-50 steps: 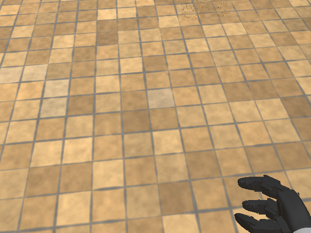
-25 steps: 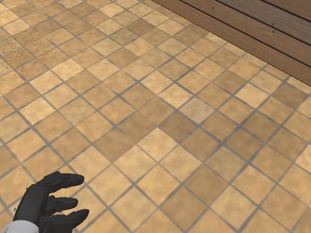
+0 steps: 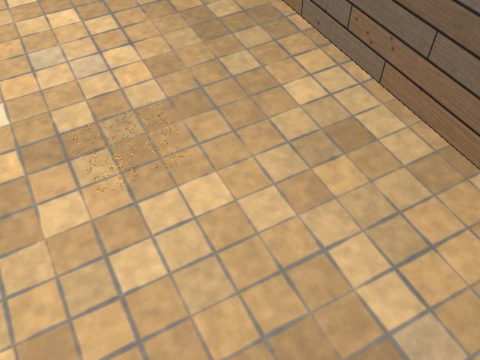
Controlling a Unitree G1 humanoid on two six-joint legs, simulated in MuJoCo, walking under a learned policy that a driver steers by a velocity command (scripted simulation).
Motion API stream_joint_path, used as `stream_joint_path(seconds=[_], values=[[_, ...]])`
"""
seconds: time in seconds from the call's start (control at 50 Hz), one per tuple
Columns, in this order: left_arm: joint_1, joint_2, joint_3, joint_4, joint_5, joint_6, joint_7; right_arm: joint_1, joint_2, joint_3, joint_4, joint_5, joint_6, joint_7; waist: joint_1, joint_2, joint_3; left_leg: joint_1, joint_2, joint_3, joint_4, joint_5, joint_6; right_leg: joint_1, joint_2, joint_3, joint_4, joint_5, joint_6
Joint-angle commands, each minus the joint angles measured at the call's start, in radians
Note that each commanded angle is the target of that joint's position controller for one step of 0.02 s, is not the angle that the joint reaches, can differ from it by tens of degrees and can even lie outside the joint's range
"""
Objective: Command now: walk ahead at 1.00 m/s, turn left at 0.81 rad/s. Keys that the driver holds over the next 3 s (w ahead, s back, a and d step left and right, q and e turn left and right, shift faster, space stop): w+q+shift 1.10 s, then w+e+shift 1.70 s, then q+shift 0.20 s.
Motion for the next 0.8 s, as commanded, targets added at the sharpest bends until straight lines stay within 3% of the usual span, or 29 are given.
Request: stream_joint_path(seconds=[0.02, 0.04, 0.06, 0.08, 0.1, 0.12, 0.14, 0.18, 0.22, 0.26, 0.3, 0.34, 0.38, 0.4, 0.42, 0.44, 0.46, 0.48, 0.5, 0.52, 0.54, 0.56, 0.6, 0.64, 0.68, 0.74, 0.76, 0.8], values=[[-0.277, 0.087, 0.019, -0.17, 0.028, -0.01, -0.02, 0.486, -0.245, -0.106, 0.117, 0.023, 0.024, -0.044, -0.233, 0.189, -0.102, 0.747, 0.064, -0.281, 0.022, 0.025, 0.11, -0.748, 0.024, 0.098, 1.09, -0.047, -0.012], [-0.151, 0.052, -0.004, -0.279, -0.005, -0.032, -0.026, 0.395, -0.338, -0.12, 0.066, -0.013, 0.028, -0.043, -0.09, 0.235, -0.289, 0.968, 0.251, -0.806, -0.144, -0.133, 0.332, -1.068, 0.049, 0.31, 1.291, -0.175, 0.024], [-0.209, 0.1, -0.015, -0.294, 0.011, -0.058, -0.028, 0.357, -0.276, -0.117, 0.027, -0.013, 0.029, -0.051, -0.123, 0.04, -0.276, 0.917, 0.311, -0.997, -0.367, -0.425, 0.317, -1.138, -0.005, 0.398, 1.205, -0.088, 0.0], [-0.245, 0.134, -0.011, -0.289, 0.01, -0.068, -0.033, 0.327, -0.194, -0.098, 0.038, -0.014, 0.026, -0.06, -0.074, -0.109, -0.109, 0.717, 0.291, -0.935, -0.435, -0.494, 0.246, -1.113, -0.063, 0.401, 1.061, -0.005, -0.006], [-0.266, 0.13, -0.013, -0.292, 0.024, -0.06, -0.033, 0.295, -0.166, -0.088, 0.047, -0.009, 0.016, -0.061, -0.023, -0.153, -0.035, 0.555, 0.246, -0.846, -0.441, -0.417, 0.2, -1.048, -0.1, 0.391, 0.956, 0.009, 0.003], [-0.256, 0.123, -0.018, -0.288, 0.043, -0.036, -0.033, 0.271, -0.166, -0.083, 0.036, -0.005, 0.0, -0.066, 0.011, -0.161, 0.0, 0.438, 0.194, -0.757, -0.439, -0.329, 0.178, -0.983, -0.122, 0.387, 0.9, 0.004, 0.019], [-0.245, 0.115, -0.024, -0.288, 0.052, -0.007, -0.036, 0.256, -0.151, -0.074, 0.036, 0.001, -0.015, -0.068, 0.038, -0.157, 0.027, 0.324, 0.151, -0.687, -0.458, -0.296, 0.165, -0.929, -0.146, 0.375, 0.837, 0.008, 0.038], [-0.306, 0.103, -0.033, -0.323, 0.052, 0.021, -0.043, 0.253, -0.167, -0.075, 0.026, 0.01, -0.041, -0.061, 0.037, -0.123, 0.053, 0.184, 0.082, -0.588, -0.489, -0.199, 0.154, -0.858, -0.17, 0.33, 0.666, 0.042, 0.064], [-0.431, 0.089, -0.044, -0.377, 0.034, 0.022, -0.053, 0.274, -0.173, -0.08, 0.024, 0.012, -0.049, -0.06, -0.008, -0.08, 0.077, 0.149, 0.038, -0.536, -0.503, -0.078, 0.128, -0.828, -0.166, 0.294, 0.465, 0.201, 0.075], [-0.514, 0.067, -0.053, -0.405, 0.018, 0.018, -0.059, 0.31, -0.18, -0.089, 0.027, 0.021, -0.045, -0.057, -0.063, -0.038, 0.056, 0.217, 0.01, -0.512, -0.468, 0.077, 0.081, -0.794, -0.13, 0.275, 0.28, 0.364, 0.065], [-0.561, 0.071, -0.054, -0.422, 0.008, 0.013, -0.058, 0.353, -0.193, -0.098, 0.034, 0.021, -0.041, -0.053, -0.112, -0.001, 0.016, 0.34, 0.023, -0.53, -0.425, 0.232, 0.056, -0.787, -0.085, 0.263, 0.171, 0.429, 0.052], [-0.585, 0.086, -0.05, -0.44, 0.003, 0.006, -0.054, 0.352, -0.202, -0.104, 0.031, 0.016, -0.039, -0.058, -0.12, 0.023, -0.004, 0.428, 0.049, -0.558, -0.378, 0.309, 0.035, -0.752, -0.065, 0.284, 0.077, 0.431, 0.037], [-0.488, 0.133, -0.031, -0.415, 0.001, -0.001, -0.042, 0.298, -0.228, -0.111, 0.013, 0.014, -0.042, -0.066, -0.062, 0.027, -0.071, 0.454, 0.05, -0.571, -0.263, 0.477, -0.011, -0.557, -0.021, 0.299, -0.002, 0.37, 0.019], [-0.356, 0.188, -0.006, -0.381, -0.006, -0.004, -0.029, 0.272, -0.261, -0.117, 0.007, 0.007, -0.046, -0.062, 0.008, 0.023, -0.162, 0.467, 0.045, -0.566, -0.109, 0.579, -0.034, -0.406, -0.006, 0.307, 0.014, 0.281, 0.006], [-0.141, 0.23, 0.017, -0.332, -0.009, -0.008, -0.013, 0.202, -0.28, -0.12, -0.01, 0.003, -0.053, -0.056, 0.141, 0.019, -0.26, 0.382, 0.017, -0.546, 0.121, 0.541, -0.053, -0.177, -0.044, 0.32, 0.023, 0.22, -0.008], [0.092, 0.296, 0.048, -0.292, 0.015, -0.011, 0.01, 0.17, -0.179, -0.092, -0.038, 0.0, -0.068, -0.056, 0.227, -0.074, -0.393, 0.229, -0.028, -0.478, 0.442, 0.234, -0.057, 0.072, -0.23, 0.494, 0.041, -0.104, -0.036], [0.04, 0.366, 0.061, -0.297, 0.06, -0.008, 0.006, 0.291, -0.023, -0.049, -0.089, 0.048, -0.063, -0.055, 0.092, -0.399, -0.49, -0.082, -0.138, -0.363, 0.716, -0.517, -0.087, 0.254, -0.521, 1.046, -0.155, -0.365, -0.118], [-0.068, 0.311, 0.069, -0.309, 0.039, 0.002, -0.003, 0.273, -0.1, -0.04, -0.085, 0.025, -0.046, -0.063, 0.066, -0.36, -0.423, -0.206, -0.044, -0.313, 0.797, -0.413, -0.07, 0.159, -0.508, 1.196, -0.237, -0.533, -0.15], [-0.147, 0.204, 0.047, -0.318, 0.028, 0.008, -0.007, 0.181, -0.149, -0.05, -0.074, 0.0, -0.032, -0.059, 0.072, -0.212, -0.264, -0.227, 0.013, -0.278, 0.766, -0.305, -0.076, 0.006, -0.446, 0.996, -0.238, -0.481, -0.136], [-0.16, 0.157, 0.037, -0.296, 0.026, 0.01, -0.012, 0.139, -0.152, -0.051, -0.075, -0.014, -0.022, -0.046, 0.063, -0.103, -0.168, -0.209, 0.047, -0.258, 0.725, -0.261, -0.086, -0.115, -0.403, 0.827, -0.233, -0.283, -0.126], [-0.133, 0.144, 0.033, -0.266, 0.027, 0.009, -0.012, 0.094, -0.136, -0.05, -0.085, -0.024, -0.012, -0.03, 0.06, -0.073, -0.113, -0.196, 0.074, -0.253, 0.702, -0.257, -0.091, -0.192, -0.36, 0.698, -0.247, -0.133, -0.106], [-0.107, 0.134, 0.029, -0.233, 0.022, 0.0, -0.013, 0.095, -0.107, -0.042, -0.104, -0.028, 0.002, -0.015, 0.036, -0.117, -0.08, -0.193, 0.097, -0.252, 0.691, -0.257, -0.099, -0.246, -0.348, 0.613, -0.261, -0.05, -0.101], [-0.071, 0.103, 0.023, -0.181, -0.001, -0.021, -0.03, 0.044, -0.062, -0.025, -0.145, -0.027, 0.026, -0.001, 0.012, -0.133, -0.033, -0.237, 0.135, -0.244, 0.686, -0.246, -0.103, -0.289, -0.34, 0.491, -0.298, 0.088, -0.083], [-0.076, 0.106, 0.025, -0.162, -0.008, -0.035, -0.04, -0.01, -0.054, -0.015, -0.184, -0.028, 0.035, 0.009, -0.005, -0.116, -0.011, -0.26, 0.143, -0.221, 0.664, -0.168, -0.108, -0.328, -0.324, 0.354, -0.336, 0.226, -0.071], [-0.11, 0.124, 0.027, -0.154, -0.002, -0.048, -0.043, -0.069, -0.06, -0.007, -0.223, -0.023, 0.037, 0.015, -0.033, -0.131, 0.034, -0.25, 0.151, -0.201, 0.567, -0.062, -0.112, -0.377, -0.307, 0.229, -0.366, 0.36, -0.057], [-0.072, 0.149, 0.032, -0.121, 0.0, -0.051, -0.039, -0.183, -0.068, 0.0, -0.246, -0.022, 0.035, 0.034, -0.009, -0.078, 0.098, -0.17, 0.114, -0.08, 0.311, 0.046, -0.083, -0.366, -0.243, 0.066, -0.411, 0.501, -0.025], [-0.04, 0.163, 0.035, -0.109, 0.001, -0.05, -0.036, -0.217, -0.058, 0.005, -0.251, -0.022, 0.032, 0.041, 0.006, -0.069, 0.109, -0.129, 0.093, -0.031, 0.234, 0.052, -0.063, -0.339, -0.235, 0.029, -0.406, 0.62, -0.012], [0.001, 0.211, 0.045, -0.102, -0.001, -0.04, -0.025, -0.211, -0.062, 0.003, -0.237, -0.019, 0.026, 0.039, -0.007, -0.093, 0.068, -0.021, 0.016, 0.043, 0.155, 0.019, -0.025, -0.236, -0.243, -0.009, -0.307, 1.092, 0.005]])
